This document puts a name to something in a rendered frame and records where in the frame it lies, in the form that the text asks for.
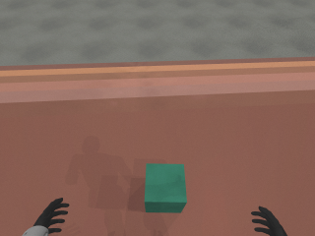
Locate carton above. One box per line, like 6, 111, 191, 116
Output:
144, 163, 187, 213

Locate left robot forearm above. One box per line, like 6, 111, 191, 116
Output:
22, 225, 49, 236

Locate left robot hand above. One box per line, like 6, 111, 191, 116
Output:
33, 198, 69, 234

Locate right robot hand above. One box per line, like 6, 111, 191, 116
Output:
251, 206, 287, 236

